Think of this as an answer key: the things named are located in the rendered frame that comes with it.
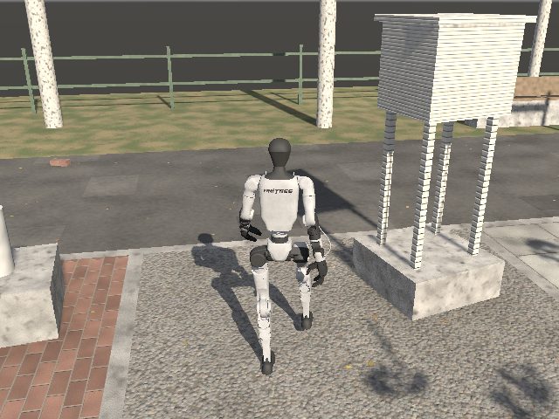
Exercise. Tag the robot left forearm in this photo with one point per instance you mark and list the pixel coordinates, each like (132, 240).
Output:
(244, 224)

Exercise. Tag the robot right foot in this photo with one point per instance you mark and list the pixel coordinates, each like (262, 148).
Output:
(307, 323)

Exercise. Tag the robot left hand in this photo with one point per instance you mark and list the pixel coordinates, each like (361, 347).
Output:
(252, 230)

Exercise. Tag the right robot upper arm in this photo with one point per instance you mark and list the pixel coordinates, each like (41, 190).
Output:
(308, 198)

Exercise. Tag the left robot shin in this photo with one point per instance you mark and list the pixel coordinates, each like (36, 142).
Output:
(265, 333)

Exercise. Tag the left robot upper arm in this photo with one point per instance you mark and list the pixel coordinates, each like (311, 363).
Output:
(251, 184)

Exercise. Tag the robot right hand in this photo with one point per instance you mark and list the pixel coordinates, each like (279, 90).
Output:
(322, 269)

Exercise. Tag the robot right forearm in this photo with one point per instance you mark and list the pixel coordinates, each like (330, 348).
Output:
(315, 240)

